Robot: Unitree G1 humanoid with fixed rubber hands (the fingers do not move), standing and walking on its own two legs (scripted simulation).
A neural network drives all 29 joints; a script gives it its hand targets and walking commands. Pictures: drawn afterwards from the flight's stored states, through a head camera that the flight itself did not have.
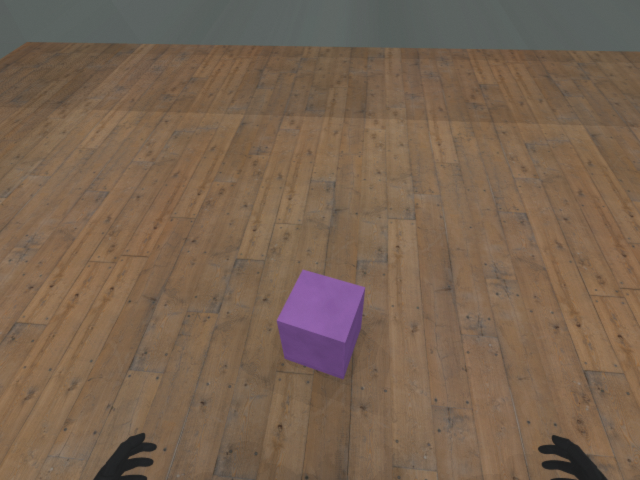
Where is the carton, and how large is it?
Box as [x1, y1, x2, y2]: [277, 270, 364, 378]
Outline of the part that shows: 302,270 277,319 284,357 292,361 343,378 360,329 364,287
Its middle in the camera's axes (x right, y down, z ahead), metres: +0.01 +0.27 +1.25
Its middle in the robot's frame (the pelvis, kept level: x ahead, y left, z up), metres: +0.70 +0.05 -0.64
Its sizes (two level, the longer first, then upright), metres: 0.210 0.200 0.250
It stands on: the floor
